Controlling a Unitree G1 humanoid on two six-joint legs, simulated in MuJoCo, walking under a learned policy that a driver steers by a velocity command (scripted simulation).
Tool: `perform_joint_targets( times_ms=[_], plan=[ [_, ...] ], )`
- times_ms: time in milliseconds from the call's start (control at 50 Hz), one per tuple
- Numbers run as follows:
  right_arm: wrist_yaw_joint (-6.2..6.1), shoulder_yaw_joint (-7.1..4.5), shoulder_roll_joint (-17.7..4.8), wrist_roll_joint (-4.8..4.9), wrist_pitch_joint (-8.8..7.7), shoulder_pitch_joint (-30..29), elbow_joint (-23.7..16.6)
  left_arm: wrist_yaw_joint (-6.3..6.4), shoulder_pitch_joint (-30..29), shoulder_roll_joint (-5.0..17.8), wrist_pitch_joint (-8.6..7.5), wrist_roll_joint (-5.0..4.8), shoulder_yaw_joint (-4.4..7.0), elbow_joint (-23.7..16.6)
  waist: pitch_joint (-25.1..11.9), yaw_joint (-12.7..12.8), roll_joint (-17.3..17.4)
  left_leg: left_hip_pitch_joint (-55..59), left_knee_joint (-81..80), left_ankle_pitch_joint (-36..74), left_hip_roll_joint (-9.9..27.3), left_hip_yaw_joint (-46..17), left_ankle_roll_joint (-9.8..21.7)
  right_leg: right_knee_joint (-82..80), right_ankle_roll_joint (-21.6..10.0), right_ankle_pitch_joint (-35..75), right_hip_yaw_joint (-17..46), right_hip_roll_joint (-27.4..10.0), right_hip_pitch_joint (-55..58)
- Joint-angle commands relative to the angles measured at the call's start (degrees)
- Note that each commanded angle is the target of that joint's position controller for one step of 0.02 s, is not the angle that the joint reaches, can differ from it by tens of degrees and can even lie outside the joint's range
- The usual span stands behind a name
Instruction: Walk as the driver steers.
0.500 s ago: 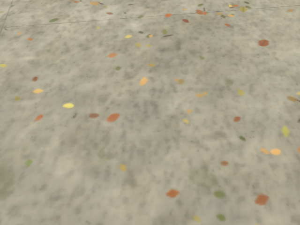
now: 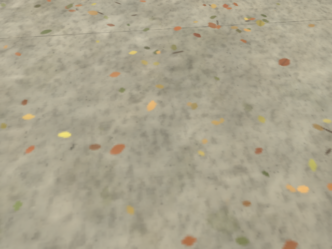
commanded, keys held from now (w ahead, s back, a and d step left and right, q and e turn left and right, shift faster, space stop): w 1.00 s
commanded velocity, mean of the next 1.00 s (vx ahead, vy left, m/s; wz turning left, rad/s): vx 0.48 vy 0.00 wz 0.00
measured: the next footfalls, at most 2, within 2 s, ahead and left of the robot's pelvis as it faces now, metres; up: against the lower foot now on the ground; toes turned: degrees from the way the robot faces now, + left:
right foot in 0.24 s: +0.32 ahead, -0.14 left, +0.00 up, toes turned -2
left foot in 0.78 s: +0.63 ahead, +0.10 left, +0.00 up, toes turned +3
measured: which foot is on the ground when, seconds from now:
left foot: down 0.00-0.26, up 0.28-0.76, down 0.78-1.00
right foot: up 0.00-0.22, down 0.24-0.80, up 0.82-1.00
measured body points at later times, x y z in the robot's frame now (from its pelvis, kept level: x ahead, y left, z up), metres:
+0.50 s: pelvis +0.28 -0.06 +0.00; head +0.29 -0.06 +0.45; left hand +0.29 +0.21 -0.14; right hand +0.40 -0.32 -0.12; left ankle +0.36 +0.12 -0.66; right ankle +0.28 -0.14 -0.75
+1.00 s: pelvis +0.57 +0.02 +0.00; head +0.59 +0.03 +0.45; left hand +0.67 +0.29 -0.13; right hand +0.62 -0.24 -0.13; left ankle +0.59 +0.10 -0.75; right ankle +0.60 -0.15 -0.66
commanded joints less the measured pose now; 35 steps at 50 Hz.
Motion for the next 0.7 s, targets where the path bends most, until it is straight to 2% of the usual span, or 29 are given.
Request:
perform_joint_targets(
  times_ms=[20,60,120,160,180,200,220,240,260,280,300,320,340,360,380,400,440,500,580,640,700],
  plan=[
    [-1.09,-0.69,-6.91,-0.45,0.66,3.4,-1.97,-0.89,-9.47,-0.57,-0.51,0.31,-0.53,-5.8,8.12,-0.78,6.18,2.39,-9.16,20.25,11.86,-8.75,7.04,-10.68,1.58,6.33,-0.87,-1.31,-12.24],
    [-1.71,-1.05,-9.1,-0.4,0.76,3.05,-2.81,-1.15,-15.22,-1.32,-0.43,0.18,-1.25,-8.15,9.21,-1.6,6.59,-2.85,-11.08,18.52,11.04,-6.68,7.2,-20.29,2.44,10.89,-2.58,0.69,-6.07],
    [-1.95,-1.89,-10.84,0.63,0.43,3.99,-2.45,-1.65,-18.66,0.94,-0.21,-0.26,-1.22,-10.25,10.51,-0.99,8.04,-2.5,-12.48,18.8,13.45,-6.33,7.55,-26.52,1.56,13.6,-2.02,1.33,-1.81],
    [-1.93,-2.36,-11.06,0.96,0.57,3.2,-2.46,-1.97,-18.71,2.84,-0.43,-0.24,-0.72,-11.06,9.78,0.72,7.75,1.88,-9.89,25.72,15.03,-5.52,6.54,-29.46,-0.16,13.0,-1.29,1.71,-0.19],
    [-1.89,-2.65,-11.61,0.77,0.79,2.37,-2.72,-2.02,-16.77,4.19,-0.6,-0.15,-0.11,-10.89,7.63,2.44,8.23,4.06,-6.33,35.37,15.41,-4.73,5.81,-29.88,-1.18,11.94,-1.67,2.76,3.14],
    [-1.84,-2.96,-12.24,0.43,1.21,1.57,-3.03,-1.89,-12.49,5.8,-0.64,-0.15,0.77,-9.92,3.86,5.0,9.31,5.29,-0.39,46.9,15.27,-3.66,5.01,-29.27,-2.29,10.62,-2.71,4.46,9.24],
    [-1.75,-2.89,-11.9,-0.03,1.78,0.67,-3.52,-1.54,-3.37,7.96,-0.49,-0.39,2.15,-7.12,-1.81,9.42,9.44,3.8,10.05,54.46,13.39,-1.96,3.77,-29.2,-3.86,10.07,-3.6,6.2,20.2],
    [-1.55,-2.49,-11.45,-0.49,1.92,-0.57,-4.76,-0.98,6.66,10.48,-0.1,-0.42,3.35,-4.45,-7.89,13.85,8.37,-5.89,23.77,47.89,11.26,-1.18,1.99,-28.42,-6.22,8.96,1.25,1.91,35.97],
    [-0.84,-0.67,-4.38,-0.69,1.08,5.25,-5.93,-0.53,15.23,15.96,0.41,1.31,4.63,-2.87,-17.97,11.76,-5.83,-27.22,47.86,19.26,1.79,0.4,-1.66,-32.08,-14.9,-4.11,27.55,-14.08,57.18],
    [-0.4,-0.08,-2.79,0.61,-0.75,5.43,-5.19,-0.86,14.34,13.01,0.49,1.29,3.46,-2.38,-22.49,10.87,-12.19,-34.84,60.78,-13.44,-2.74,-7.65,-1.42,-44.63,-17.98,-10.45,47.92,-19.93,57.73],
    [-0.18,-1.51,-7.69,2.45,-1.96,-0.29,-7.33,-1.08,7.86,9.34,0.12,0.73,2.29,-2.93,-11.47,9.31,-9.69,-40.75,64.87,-11.32,1.03,-8.77,0.08,-46.46,-14.62,-11.55,41.24,-17.46,48.87],
    [-0.38,-1.91,-9.55,3.1,-2.49,-5.51,-8.79,-1.15,2.39,6.69,-0.15,0.67,1.52,-4.2,-4.87,7.49,-4.82,-40.4,63.43,-6.2,4.33,-6.94,1.04,-47.27,-12.44,-6.09,31.28,-15.47,38.79],
    [-0.91,-2.32,-9.41,2.6,-2.39,-7.61,-9.11,-1.53,-1.57,5.12,-0.54,1.23,1.0,-4.71,-1.42,5.16,-0.53,-37.42,59.51,-1.78,6.87,-5.91,1.15,-48.88,-10.93,0.64,24.3,-13.12,29.81],
    [-1.33,-2.91,-9.09,1.78,-1.58,-7.05,-8.84,-1.77,-3.49,3.4,-0.94,1.79,0.48,-4.7,-0.38,2.86,-0.98,-33.39,56.11,0.68,8.82,-6.04,1.22,-50.39,-9.65,4.44,18.71,-10.43,24.26],
    [-1.44,-2.88,-7.55,1.54,-0.65,-5.43,-8.54,-1.91,-3.74,2.86,-1.01,1.99,0.31,-4.16,0.04,1.45,-2.42,-30.52,54.27,1.53,9.49,-5.99,1.07,-51.89,-9.59,5.33,15.84,-9.18,20.85],
    [-1.53,-2.83,-6.37,1.36,0.06,-4.85,-8.45,-1.87,-2.7,3.01,-1.17,1.86,0.32,-3.4,0.73,0.93,-2.69,-29.52,52.75,1.58,9.77,-5.38,0.81,-53.17,-10.14,6.69,14.02,-8.59,18.6],
    [-1.72,-3.22,-7.01,0.87,0.73,-7.87,-10.07,-1.27,-0.61,4.62,-1.46,1.75,0.49,-2.09,3.12,0.57,-2.44,-32.15,48.59,4.52,10.36,-4.56,-0.26,-55.33,-11.07,8.59,11.13,-8.09,16.61],
    [-1.6,-3.52,-7.89,0.19,0.47,-16.66,-13.34,0.1,3.06,6.56,-1.16,1.73,0.78,-1.03,4.97,2.46,-1.02,-38.7,37.41,14.04,10.76,-3.98,-1.82,-56.29,-10.85,11.07,9.3,-7.91,19.66],
    [-0.46,-2.68,-6.32,0.57,-0.22,-26.27,-15.89,0.92,7.78,8.1,-0.55,1.01,0.91,-0.11,5.39,5.66,-0.81,-35.49,21.51,23.87,7.61,-0.87,-2.07,-56.12,-8.67,12.27,5.37,-6.28,22.52],
    [0.57,-2.32,-6.65,1.09,-0.39,-31.23,-17.78,1.05,11.73,8.53,0.17,0.45,1.1,1.42,6.4,7.31,-0.64,-36.84,16.44,22.82,6.65,-1.05,-1.68,-53.99,-8.48,12.09,5.71,-8.54,29.06],
    [1.6,-2.52,-8.13,1.18,-0.82,-32.73,-19.48,1.28,12.87,9.14,1.25,0.37,1.6,2.17,5.97,6.4,-1.16,-37.08,13.32,16.81,5.88,-1.45,0.31,-49.75,-7.3,16.51,6.63,-11.56,36.03]
  ],
)
Velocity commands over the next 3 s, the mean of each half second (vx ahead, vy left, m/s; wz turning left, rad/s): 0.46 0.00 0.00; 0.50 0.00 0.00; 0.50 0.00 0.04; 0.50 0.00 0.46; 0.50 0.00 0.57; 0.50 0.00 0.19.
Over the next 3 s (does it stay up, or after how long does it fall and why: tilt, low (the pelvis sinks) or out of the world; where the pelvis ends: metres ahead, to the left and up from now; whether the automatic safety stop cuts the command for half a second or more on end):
stays up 1.59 0.28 -0.01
